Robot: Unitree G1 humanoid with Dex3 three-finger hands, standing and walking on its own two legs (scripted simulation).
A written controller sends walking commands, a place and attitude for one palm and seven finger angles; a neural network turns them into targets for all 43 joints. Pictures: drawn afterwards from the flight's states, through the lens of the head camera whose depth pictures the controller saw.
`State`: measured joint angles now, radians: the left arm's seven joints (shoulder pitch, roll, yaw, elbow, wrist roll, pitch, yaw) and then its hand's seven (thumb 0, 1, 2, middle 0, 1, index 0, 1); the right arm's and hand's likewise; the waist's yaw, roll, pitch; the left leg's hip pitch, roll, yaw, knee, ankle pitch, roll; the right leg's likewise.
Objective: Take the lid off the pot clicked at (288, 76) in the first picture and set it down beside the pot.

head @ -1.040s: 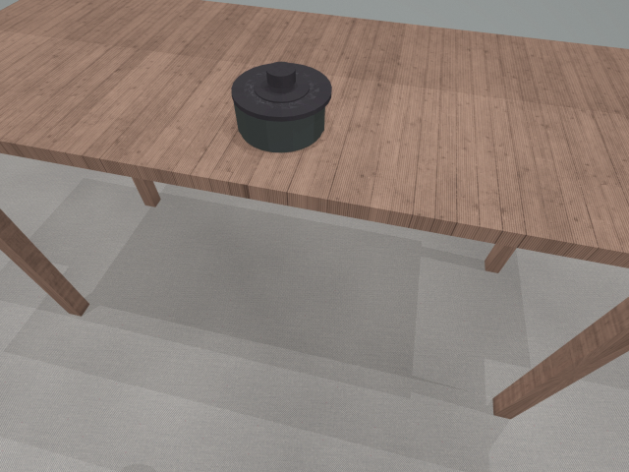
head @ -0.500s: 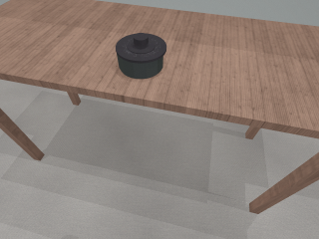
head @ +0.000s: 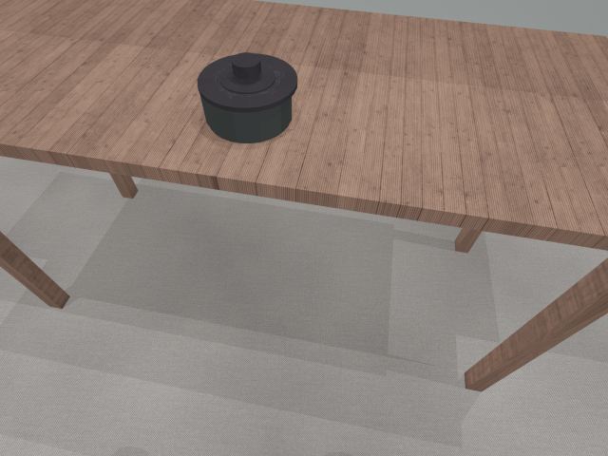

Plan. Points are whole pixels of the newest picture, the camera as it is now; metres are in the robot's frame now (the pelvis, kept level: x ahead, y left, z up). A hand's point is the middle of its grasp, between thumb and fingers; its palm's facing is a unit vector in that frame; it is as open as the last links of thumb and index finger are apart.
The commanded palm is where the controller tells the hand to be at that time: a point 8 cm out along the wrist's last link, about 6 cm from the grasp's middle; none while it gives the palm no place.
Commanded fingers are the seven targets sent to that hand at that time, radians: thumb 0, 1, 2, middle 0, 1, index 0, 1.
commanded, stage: turn to face it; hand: left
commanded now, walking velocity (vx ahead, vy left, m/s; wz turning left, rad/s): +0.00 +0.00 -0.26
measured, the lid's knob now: (246, 65) +0.64 +0.13 +0.16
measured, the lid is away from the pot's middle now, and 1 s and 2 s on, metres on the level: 0.00 0.00 0.00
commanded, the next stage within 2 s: take the last steps up to it in 0.18 s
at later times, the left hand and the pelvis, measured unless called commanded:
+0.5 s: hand out of the picture +0.08 +0.18 -0.17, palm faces -0.06 -0.97 -0.22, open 7.4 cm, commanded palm none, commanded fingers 0.00 0.90 0.90 -0.20 -0.30 -0.20 -0.30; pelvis +0.01 +0.00 -0.01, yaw -5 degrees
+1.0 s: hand (152, 450) +0.15 +0.24 -0.18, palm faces -0.06 -0.98 -0.19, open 7.4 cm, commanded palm none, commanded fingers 0.00 0.90 0.90 -0.20 -0.30 -0.20 -0.30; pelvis +0.11 +0.06 +0.00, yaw -6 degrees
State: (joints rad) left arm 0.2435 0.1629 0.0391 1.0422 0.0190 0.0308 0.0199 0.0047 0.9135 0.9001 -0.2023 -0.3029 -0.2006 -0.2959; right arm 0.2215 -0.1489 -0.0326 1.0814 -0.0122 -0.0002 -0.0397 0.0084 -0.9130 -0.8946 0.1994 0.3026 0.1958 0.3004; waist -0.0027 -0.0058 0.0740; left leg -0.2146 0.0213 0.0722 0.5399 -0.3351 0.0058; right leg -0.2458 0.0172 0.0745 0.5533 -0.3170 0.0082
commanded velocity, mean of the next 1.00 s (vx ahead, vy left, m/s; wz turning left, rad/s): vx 0.01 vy -0.01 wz -0.07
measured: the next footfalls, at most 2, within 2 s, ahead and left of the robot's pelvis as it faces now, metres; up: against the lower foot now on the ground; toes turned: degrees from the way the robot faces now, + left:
left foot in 0.82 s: +0.17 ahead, +0.12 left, +0.00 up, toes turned -4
right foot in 1.28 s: +0.10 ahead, -0.13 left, +0.00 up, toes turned -5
